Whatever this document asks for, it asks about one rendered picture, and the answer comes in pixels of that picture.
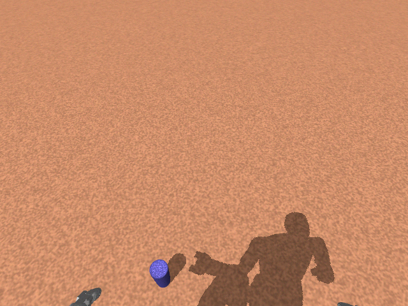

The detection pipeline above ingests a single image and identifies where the cup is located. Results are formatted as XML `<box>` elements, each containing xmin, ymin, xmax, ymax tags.
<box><xmin>150</xmin><ymin>259</ymin><xmax>170</xmax><ymax>288</ymax></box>

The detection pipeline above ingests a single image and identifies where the left robot hand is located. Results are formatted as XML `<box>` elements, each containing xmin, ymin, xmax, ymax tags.
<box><xmin>70</xmin><ymin>288</ymin><xmax>101</xmax><ymax>306</ymax></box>

